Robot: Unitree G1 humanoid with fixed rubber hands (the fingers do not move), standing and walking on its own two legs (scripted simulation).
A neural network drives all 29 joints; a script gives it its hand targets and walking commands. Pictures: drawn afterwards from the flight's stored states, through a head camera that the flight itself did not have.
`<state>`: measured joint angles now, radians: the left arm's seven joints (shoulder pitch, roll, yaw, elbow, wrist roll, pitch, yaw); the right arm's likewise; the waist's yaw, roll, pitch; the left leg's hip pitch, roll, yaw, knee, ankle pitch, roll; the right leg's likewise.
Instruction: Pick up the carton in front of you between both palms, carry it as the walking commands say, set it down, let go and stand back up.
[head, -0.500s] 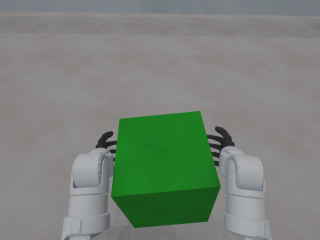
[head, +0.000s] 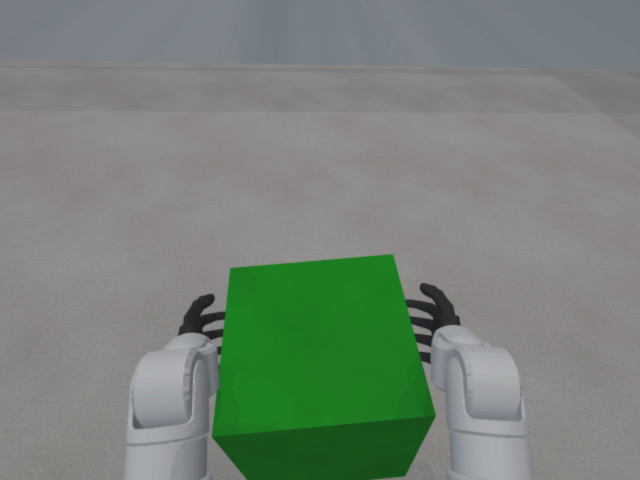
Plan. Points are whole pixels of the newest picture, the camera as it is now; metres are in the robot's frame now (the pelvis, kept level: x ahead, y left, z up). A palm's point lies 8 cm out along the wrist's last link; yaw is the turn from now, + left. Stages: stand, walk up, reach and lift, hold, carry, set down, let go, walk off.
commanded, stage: carry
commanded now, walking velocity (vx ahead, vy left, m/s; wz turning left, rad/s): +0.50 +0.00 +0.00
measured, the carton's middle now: (321, 377) +0.29 +0.00 -0.02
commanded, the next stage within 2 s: none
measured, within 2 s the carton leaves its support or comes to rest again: neither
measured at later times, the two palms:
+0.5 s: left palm (247, 191) +0.58 +0.13 +0.07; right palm (408, 187) +0.61 -0.16 +0.07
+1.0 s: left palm (242, 112) +0.87 +0.17 +0.08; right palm (369, 109) +0.88 -0.12 +0.09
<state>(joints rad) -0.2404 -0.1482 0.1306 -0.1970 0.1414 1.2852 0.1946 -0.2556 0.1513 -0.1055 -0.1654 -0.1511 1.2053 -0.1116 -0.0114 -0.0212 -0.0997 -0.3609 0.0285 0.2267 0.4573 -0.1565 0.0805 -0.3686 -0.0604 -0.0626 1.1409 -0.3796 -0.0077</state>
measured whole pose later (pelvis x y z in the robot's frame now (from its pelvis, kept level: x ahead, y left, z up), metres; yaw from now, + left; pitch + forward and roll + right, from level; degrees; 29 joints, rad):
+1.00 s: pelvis +0.58 +0.01 +0.00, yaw +1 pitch +3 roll +0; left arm -0.29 -0.16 0.14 -0.24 0.14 1.26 0.22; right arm -0.30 0.16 -0.12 -0.20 -0.15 1.21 -0.15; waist 0.00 -0.04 -0.02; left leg -0.35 0.03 0.23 0.39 -0.10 0.08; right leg -0.26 -0.05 -0.08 0.62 -0.51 0.04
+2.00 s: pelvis +0.64 -0.01 +0.00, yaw +1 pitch +2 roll +0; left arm -0.28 -0.16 0.12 0.03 0.17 1.10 0.21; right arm -0.25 0.15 -0.11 0.01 -0.17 1.10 -0.20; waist 0.00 0.00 -0.12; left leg -0.30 0.06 0.19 0.53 -0.25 0.03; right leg -0.21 -0.06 -0.15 0.52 -0.33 0.01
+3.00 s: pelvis +0.60 -0.01 +0.01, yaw -2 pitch -8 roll +0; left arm -0.22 -0.14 0.17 0.21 0.27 0.73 0.02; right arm -0.22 0.14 -0.19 0.23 -0.26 0.72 -0.02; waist 0.00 -0.02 0.05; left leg -0.11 0.01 0.02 0.40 -0.15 0.00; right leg -0.06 0.01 -0.02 0.42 -0.23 -0.02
